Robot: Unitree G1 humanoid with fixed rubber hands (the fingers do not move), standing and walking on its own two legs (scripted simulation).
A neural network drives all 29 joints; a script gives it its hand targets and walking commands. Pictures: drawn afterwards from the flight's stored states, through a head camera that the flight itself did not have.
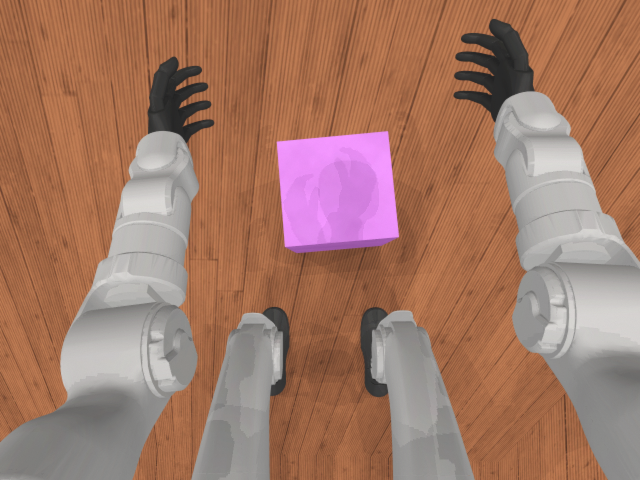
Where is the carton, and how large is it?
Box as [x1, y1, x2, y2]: [277, 131, 398, 252]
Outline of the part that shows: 387,131 277,142 284,241 286,247 296,252 373,246 381,245 398,236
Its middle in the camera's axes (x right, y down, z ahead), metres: +0.04 -0.08 +0.84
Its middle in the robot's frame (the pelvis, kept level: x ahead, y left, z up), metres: +0.48 -0.02 -0.49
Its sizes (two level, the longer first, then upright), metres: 0.210 0.200 0.250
